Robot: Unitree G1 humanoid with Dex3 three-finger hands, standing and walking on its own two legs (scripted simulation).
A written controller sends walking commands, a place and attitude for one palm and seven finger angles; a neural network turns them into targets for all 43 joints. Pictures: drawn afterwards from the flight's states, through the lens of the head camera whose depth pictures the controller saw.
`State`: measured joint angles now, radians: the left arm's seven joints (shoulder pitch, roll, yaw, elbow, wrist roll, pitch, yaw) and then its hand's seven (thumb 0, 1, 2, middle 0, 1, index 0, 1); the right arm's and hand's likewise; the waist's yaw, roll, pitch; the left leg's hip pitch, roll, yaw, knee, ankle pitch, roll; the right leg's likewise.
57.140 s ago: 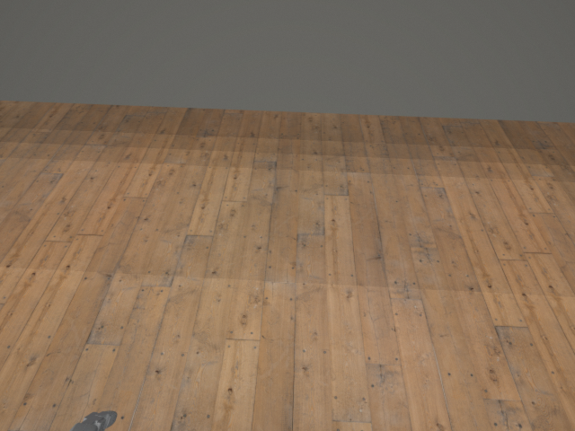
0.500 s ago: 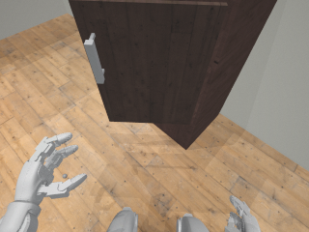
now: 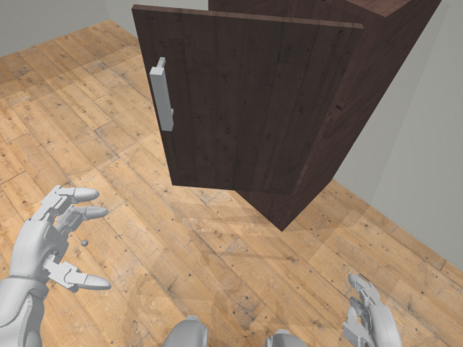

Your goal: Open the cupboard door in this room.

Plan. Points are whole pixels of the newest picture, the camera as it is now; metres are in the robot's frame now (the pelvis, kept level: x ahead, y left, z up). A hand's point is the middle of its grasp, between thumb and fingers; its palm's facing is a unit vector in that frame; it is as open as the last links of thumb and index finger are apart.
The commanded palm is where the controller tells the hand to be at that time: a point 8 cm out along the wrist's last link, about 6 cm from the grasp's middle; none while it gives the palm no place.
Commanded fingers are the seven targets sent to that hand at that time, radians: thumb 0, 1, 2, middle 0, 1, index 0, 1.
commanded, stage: raise the hand with hooked fingers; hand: left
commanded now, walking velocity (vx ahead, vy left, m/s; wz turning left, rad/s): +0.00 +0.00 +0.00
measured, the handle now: (164, 95) +0.61 +0.20 +0.05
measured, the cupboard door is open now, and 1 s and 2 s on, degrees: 41 41 41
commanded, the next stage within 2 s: move the hooked fingers beside the handle in 0.80 s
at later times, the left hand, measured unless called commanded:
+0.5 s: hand (82, 210) +0.30 +0.26 +0.06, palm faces -0.01 -1.00 -0.04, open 13.9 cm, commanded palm +0.28 +0.31 +0.07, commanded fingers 0.00 -0.50 0.30 -0.30 -1.20 -0.30 -1.20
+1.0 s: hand (88, 211) +0.30 +0.25 +0.06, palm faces +0.03 -1.00 -0.04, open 13.9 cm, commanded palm +0.29 +0.30 +0.06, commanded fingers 0.00 -0.50 0.30 -0.30 -1.20 -0.30 -1.20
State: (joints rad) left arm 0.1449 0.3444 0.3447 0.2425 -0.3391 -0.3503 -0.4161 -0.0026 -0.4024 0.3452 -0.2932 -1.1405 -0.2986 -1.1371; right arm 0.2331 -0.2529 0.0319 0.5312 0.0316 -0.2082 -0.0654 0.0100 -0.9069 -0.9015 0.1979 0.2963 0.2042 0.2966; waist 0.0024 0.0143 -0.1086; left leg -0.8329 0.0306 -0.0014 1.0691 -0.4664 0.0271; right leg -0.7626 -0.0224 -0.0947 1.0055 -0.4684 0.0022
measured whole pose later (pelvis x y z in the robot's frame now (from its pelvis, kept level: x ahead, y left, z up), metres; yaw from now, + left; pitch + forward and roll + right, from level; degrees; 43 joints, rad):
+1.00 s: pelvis +0.01 -0.02 +0.01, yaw +0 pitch +13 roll -2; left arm -0.06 0.40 0.44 0.48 -0.36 -0.34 -0.52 -0.01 -0.50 0.30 -0.30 -1.20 -0.31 -1.20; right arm 0.26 -0.28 0.03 0.56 0.04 -0.17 -0.08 0.01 -0.91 -0.90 0.20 0.30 0.20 0.30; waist -0.01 0.02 -0.10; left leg -0.80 0.04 0.00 1.02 -0.45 0.00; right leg -0.75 -0.01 -0.09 0.98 -0.46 -0.02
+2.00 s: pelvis +0.00 +0.00 -0.01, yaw -3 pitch +21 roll -4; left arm -0.75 0.66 0.54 1.13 -0.17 -0.40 -0.51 -0.01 -0.50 0.30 -0.30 -1.20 -0.30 -1.20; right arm 0.35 -0.28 0.04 0.61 0.01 0.01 -0.05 0.00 -0.91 -0.90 0.20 0.30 0.21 0.30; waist -0.13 0.00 -0.10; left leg -1.02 0.06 0.02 1.13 -0.48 0.03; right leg -0.96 0.01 -0.07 1.04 -0.45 0.01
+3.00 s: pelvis +0.01 +0.01 -0.02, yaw -5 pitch +27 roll -7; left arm -0.98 0.84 0.58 1.22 -0.08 -0.32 -0.49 -0.01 -0.50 0.30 -0.30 -1.20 -0.30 -1.20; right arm 0.39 -0.28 0.07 0.59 -0.01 0.10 -0.02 0.00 -0.91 -0.90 0.20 0.30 0.21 0.30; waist -0.21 0.02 -0.09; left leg -1.15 0.08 -0.01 1.17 -0.50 0.04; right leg -1.06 0.04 -0.09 1.03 -0.45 0.01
